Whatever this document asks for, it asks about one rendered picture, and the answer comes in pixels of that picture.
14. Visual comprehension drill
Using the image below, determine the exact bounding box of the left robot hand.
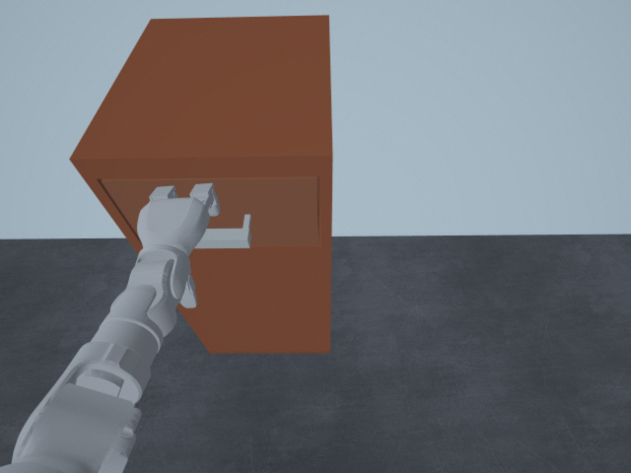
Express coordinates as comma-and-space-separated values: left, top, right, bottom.
137, 183, 220, 308

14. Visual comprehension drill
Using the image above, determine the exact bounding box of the robot left upper arm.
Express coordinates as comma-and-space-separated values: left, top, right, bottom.
0, 383, 142, 473

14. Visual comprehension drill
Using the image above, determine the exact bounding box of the cabinet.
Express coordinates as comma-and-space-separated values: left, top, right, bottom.
69, 15, 333, 354

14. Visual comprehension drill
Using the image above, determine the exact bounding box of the handle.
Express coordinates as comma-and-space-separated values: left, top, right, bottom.
194, 215, 251, 248

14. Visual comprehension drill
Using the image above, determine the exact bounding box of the drawer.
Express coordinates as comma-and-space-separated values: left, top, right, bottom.
102, 176, 319, 245

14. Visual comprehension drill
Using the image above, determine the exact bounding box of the left robot forearm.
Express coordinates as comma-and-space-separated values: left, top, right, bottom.
12, 244, 190, 464

